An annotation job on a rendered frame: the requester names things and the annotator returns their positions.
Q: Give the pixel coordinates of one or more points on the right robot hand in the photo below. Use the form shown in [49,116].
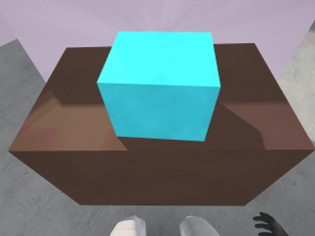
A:
[273,226]

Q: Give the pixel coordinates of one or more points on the left robot thigh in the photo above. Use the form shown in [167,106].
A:
[130,226]

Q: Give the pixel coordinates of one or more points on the pedestal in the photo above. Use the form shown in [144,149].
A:
[254,138]

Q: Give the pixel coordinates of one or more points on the carton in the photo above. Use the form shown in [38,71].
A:
[161,84]

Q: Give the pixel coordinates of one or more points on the right robot thigh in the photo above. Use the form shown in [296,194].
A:
[196,226]

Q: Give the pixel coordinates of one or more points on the robot thigh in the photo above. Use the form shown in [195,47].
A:
[196,226]
[130,226]

